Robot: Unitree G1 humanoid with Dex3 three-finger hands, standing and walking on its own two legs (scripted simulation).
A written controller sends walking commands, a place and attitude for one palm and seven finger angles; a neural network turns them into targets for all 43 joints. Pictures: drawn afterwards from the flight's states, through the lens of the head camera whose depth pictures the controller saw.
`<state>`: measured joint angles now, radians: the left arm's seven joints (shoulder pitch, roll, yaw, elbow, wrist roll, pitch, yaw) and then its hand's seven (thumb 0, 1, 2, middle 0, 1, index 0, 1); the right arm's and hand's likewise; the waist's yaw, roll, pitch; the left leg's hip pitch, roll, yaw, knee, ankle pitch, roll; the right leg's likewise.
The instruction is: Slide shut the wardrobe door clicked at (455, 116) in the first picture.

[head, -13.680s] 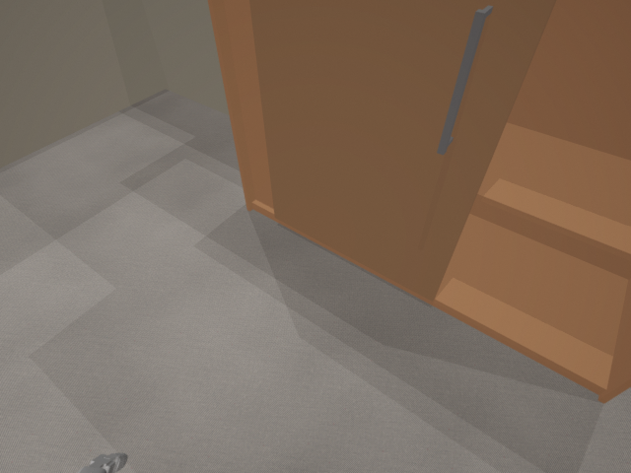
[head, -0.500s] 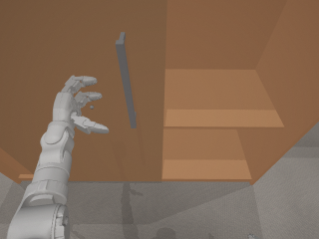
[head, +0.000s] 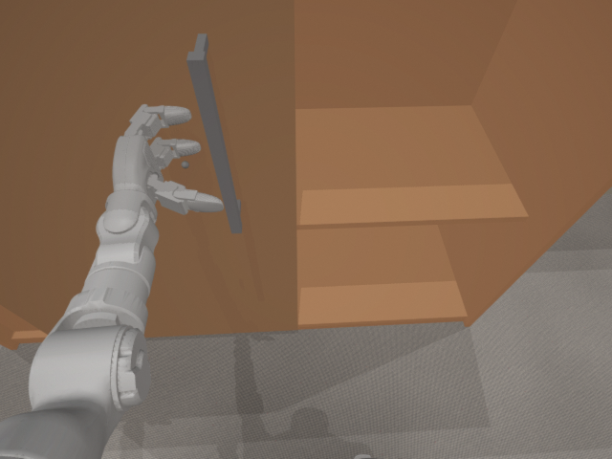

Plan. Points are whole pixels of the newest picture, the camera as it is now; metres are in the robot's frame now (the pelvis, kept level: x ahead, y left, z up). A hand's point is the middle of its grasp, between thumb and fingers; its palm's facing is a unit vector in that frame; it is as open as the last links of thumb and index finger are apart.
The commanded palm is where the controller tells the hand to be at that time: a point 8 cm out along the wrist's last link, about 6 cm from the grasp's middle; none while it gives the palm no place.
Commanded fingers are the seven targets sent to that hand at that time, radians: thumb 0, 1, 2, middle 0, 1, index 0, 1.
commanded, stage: move the hooked fingers beside the handle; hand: left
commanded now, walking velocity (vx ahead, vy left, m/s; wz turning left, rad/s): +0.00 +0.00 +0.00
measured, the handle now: (222, 153) +0.51 +0.11 +0.10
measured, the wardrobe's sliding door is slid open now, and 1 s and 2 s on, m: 0.57 0.57 0.57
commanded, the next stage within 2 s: feel for the door with the fingertips in 1.52 s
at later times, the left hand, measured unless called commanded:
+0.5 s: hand (183, 164) +0.47 +0.15 +0.12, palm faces +0.01 -1.00 +0.00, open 13.8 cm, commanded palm +0.45 +0.20 +0.11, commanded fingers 0.00 -0.50 0.30 -0.30 -1.20 -0.30 -1.20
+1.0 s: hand (196, 171) +0.47 +0.14 +0.11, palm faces +0.03 -1.00 -0.01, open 13.9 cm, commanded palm +0.44 +0.18 +0.11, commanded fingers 0.00 -0.50 0.30 -0.30 -1.20 -0.30 -1.20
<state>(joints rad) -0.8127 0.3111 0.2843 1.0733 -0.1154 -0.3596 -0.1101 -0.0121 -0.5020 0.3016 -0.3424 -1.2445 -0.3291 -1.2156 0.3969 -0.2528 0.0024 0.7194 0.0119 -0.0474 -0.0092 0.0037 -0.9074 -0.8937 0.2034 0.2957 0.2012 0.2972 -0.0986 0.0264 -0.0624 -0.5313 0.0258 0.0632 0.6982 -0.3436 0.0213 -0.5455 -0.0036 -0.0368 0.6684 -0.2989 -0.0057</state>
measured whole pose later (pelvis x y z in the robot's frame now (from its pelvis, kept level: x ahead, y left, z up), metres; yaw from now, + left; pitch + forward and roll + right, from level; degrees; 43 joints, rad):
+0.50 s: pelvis -0.01 +0.00 +0.00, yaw +0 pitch +11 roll -1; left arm -0.87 0.34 0.29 1.12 -0.12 -0.37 -0.14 -0.01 -0.50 0.30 -0.36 -1.25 -0.34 -1.22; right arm 0.38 -0.26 0.01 0.68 0.02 -0.04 -0.01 0.00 -0.91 -0.89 0.20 0.30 0.20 0.30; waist -0.11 0.02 -0.07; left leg -0.59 0.03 0.05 0.74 -0.35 0.02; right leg -0.60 0.00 -0.05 0.70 -0.30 -0.01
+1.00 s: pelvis -0.01 +0.00 -0.01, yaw +0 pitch +11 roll -1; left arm -0.83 0.28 0.26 1.08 -0.10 -0.38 -0.06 -0.01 -0.50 0.30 -0.33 -1.24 -0.31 -1.22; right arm 0.40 -0.25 0.01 0.69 0.00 -0.03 0.01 0.00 -0.91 -0.89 0.20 0.30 0.20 0.30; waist -0.11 0.03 -0.07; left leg -0.60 0.03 0.06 0.76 -0.36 0.03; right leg -0.61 0.00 -0.04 0.72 -0.31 0.00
